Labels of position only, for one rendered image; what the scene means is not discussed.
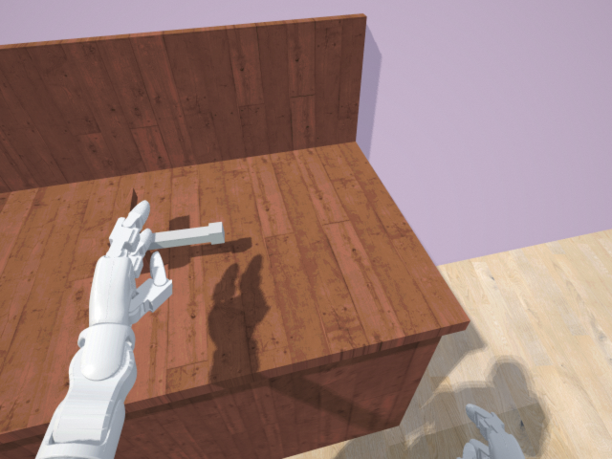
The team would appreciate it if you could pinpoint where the tap lever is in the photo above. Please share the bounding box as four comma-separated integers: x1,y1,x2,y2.
148,222,225,251

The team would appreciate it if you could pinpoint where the robot left forearm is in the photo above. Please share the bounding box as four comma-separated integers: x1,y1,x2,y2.
35,322,137,459

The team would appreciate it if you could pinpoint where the right robot hand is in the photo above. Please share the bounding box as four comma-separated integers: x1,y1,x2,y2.
457,404,525,459

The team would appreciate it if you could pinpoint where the left robot hand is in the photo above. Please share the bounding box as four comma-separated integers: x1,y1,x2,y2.
89,200,172,328

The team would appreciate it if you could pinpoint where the counter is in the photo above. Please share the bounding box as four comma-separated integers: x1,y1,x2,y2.
0,13,470,459

